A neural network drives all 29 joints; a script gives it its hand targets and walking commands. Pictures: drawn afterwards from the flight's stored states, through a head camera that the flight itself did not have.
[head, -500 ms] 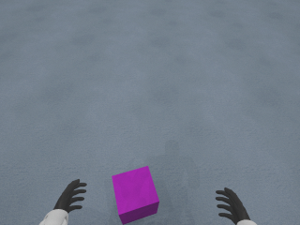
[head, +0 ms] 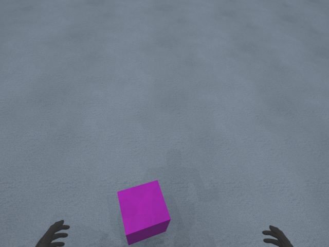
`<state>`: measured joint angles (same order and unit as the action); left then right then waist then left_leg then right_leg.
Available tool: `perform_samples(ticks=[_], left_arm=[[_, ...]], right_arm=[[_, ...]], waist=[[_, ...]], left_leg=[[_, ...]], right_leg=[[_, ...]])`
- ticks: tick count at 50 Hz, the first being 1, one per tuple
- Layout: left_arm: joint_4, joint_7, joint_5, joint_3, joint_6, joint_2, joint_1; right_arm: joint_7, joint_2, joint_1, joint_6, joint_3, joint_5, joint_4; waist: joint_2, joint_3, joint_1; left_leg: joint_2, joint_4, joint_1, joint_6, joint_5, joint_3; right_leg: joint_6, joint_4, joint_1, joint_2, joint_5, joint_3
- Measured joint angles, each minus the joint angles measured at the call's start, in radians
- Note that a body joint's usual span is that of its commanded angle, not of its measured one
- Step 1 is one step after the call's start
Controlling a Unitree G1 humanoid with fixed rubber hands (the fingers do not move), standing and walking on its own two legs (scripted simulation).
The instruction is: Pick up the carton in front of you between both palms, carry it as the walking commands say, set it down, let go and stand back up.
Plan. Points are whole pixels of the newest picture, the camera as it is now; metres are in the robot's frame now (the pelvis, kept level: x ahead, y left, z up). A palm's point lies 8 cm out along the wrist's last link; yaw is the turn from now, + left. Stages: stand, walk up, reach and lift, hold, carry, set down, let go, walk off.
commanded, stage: stand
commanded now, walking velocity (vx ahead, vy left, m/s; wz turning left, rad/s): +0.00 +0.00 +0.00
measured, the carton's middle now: (142, 212) +0.37 +0.06 -0.64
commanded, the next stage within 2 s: none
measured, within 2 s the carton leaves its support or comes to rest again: neither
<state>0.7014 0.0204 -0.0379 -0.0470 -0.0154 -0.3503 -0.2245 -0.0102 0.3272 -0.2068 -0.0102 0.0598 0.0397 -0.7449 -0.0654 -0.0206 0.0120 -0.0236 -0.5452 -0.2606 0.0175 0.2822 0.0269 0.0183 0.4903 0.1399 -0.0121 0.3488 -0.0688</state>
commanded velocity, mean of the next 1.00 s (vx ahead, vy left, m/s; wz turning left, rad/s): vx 0.00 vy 0.00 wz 0.00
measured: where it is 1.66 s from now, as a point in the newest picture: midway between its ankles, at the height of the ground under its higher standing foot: outside the picture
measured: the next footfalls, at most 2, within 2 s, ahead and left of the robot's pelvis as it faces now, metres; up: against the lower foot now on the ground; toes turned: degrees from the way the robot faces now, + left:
none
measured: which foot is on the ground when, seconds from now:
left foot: down 0.00-1.00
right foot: down 0.00-1.00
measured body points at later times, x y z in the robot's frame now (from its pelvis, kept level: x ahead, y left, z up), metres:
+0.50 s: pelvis +0.00 +0.01 +0.01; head +0.01 +0.03 +0.45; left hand +0.12 +0.30 -0.12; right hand +0.12 -0.30 -0.09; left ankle +0.00 +0.11 -0.73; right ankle -0.05 -0.14 -0.73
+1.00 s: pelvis -0.01 +0.00 +0.01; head -0.01 +0.02 +0.46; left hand +0.08 +0.31 -0.12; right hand +0.09 -0.31 -0.09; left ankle +0.00 +0.11 -0.73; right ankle -0.05 -0.14 -0.73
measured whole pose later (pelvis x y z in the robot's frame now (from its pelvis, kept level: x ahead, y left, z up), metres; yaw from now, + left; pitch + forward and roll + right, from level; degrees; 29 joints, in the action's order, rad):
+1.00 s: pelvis -0.01 +0.00 +0.01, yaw +0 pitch -3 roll +0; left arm 0.97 0.02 -0.03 -0.01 0.01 -0.38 -0.17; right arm -0.01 0.36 -0.12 0.00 0.02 0.02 -1.01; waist -0.04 -0.03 0.00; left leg -0.02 -0.40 -0.17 0.02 0.19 0.03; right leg 0.02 0.35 0.05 0.00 0.26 -0.06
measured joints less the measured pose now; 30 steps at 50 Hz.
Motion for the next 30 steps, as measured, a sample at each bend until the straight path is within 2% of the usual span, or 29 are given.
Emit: perform_samples(ticks=[30], left_arm=[[0.186, 0.008, 0.009, 0.03, 0.017, -0.022, 0.045]], right_arm=[[-0.008, 0.018, 0.069, 0.011, -0.033, -0.011, -0.178]], waist=[[0.018, -0.003, -0.008]], left_leg=[[-0.005, 0.095, 0.081, 0.007, -0.045, -0.011]], right_leg=[[0.009, -0.101, -0.081, 0.016, -0.051, -0.003]])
